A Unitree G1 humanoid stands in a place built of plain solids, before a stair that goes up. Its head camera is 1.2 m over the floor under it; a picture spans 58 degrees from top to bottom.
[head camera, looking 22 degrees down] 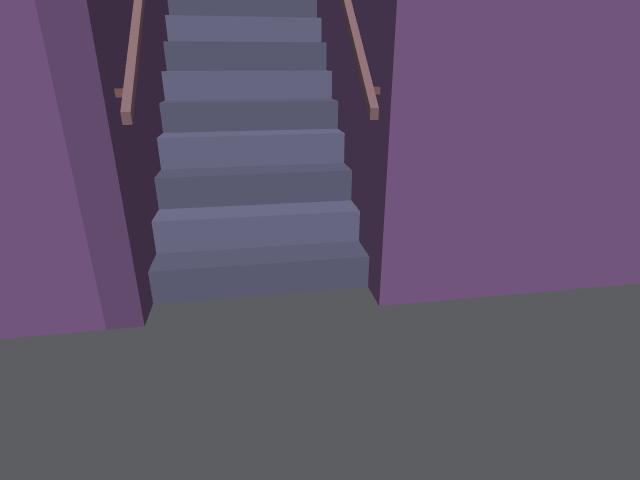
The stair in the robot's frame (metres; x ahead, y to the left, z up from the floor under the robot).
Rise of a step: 0.19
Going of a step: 0.24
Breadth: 1.20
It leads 9 degrees to the left of straight ahead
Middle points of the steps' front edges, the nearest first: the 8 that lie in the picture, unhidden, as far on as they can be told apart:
2.14 0.31 0.19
2.38 0.35 0.39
2.61 0.39 0.58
2.84 0.43 0.78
3.07 0.47 0.97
3.30 0.50 1.16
3.54 0.54 1.36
3.77 0.58 1.55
